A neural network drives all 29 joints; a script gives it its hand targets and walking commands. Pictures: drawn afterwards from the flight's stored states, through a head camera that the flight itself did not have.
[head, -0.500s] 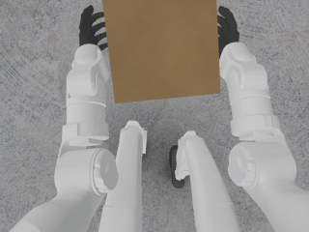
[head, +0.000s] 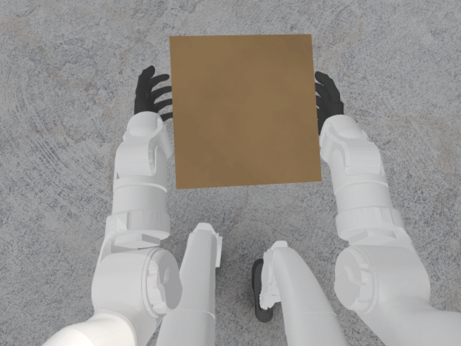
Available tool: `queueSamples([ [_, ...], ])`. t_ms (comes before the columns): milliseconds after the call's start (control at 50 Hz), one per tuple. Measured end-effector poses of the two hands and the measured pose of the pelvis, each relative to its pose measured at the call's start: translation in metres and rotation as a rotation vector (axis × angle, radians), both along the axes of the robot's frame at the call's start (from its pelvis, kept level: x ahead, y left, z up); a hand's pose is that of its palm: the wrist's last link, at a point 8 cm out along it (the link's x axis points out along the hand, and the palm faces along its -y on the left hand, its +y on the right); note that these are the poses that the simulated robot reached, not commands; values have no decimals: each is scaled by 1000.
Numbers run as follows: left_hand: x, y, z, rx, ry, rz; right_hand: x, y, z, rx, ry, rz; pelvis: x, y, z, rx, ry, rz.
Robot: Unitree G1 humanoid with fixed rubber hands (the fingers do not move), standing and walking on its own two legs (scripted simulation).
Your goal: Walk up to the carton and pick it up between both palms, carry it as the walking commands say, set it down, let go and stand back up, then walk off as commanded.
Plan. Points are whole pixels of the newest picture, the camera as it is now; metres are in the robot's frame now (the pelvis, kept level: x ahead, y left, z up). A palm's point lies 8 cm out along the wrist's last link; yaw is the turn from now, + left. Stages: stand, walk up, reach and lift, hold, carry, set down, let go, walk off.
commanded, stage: reach and lift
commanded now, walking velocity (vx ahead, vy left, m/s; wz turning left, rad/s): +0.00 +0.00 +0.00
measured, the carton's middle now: (237, 128) +0.47 +0.03 -0.07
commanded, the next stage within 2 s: none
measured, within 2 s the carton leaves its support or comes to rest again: neither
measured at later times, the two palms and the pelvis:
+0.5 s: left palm (166, 114) +0.42 +0.13 +0.06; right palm (379, 117) +0.44 -0.16 +0.06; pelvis +0.08 -0.02 +0.07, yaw +2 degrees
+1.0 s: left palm (143, 128) +0.38 +0.14 +0.11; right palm (401, 129) +0.39 -0.15 +0.11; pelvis +0.08 -0.02 +0.09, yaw +3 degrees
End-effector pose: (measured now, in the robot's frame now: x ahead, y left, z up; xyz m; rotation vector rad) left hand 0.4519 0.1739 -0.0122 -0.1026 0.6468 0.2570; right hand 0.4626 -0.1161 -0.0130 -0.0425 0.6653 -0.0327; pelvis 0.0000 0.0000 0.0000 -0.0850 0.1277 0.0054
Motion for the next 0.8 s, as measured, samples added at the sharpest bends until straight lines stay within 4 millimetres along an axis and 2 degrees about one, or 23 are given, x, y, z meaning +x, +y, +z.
queueSamples([
  [120, -3, -3, 40, 46, 16, -30, -3, -4, 38, 17, 15, -7, 24, 3, 17, 2, 71, 8],
  [240, 1, -17, 71, 81, 18, -70, -5, -18, 66, 17, 16, -19, 43, 2, 35, 12, 70, 20],
  [320, -3, -29, 76, 88, 47, -82, -12, -29, 70, 27, 46, -30, 55, -2, 48, 23, 39, 26],
  [440, -21, -39, 65, 70, 117, -71, -25, -40, 63, 42, 117, -43, 74, -13, 64, 45, -3, 33],
  [520, -30, -41, 72, 27, 86, -18, -27, -41, 74, 19, 87, -12, 86, -20, 73, 58, -24, 36],
  [680, -32, -39, 128, 13, -52, 33, -19, -38, 130, 23, -45, 19, 101, -29, 87, 79, -88, 41],
  [740, -35, -40, 147, 27, -69, 23, -24, -39, 146, 32, -62, 13, 104, -30, 91, 83, -129, 43],
  [800, -41, -39, 159, 51, -60, 3, -33, -39, 153, 38, -54, 6, 104, -30, 94, 85, -170, 46],
])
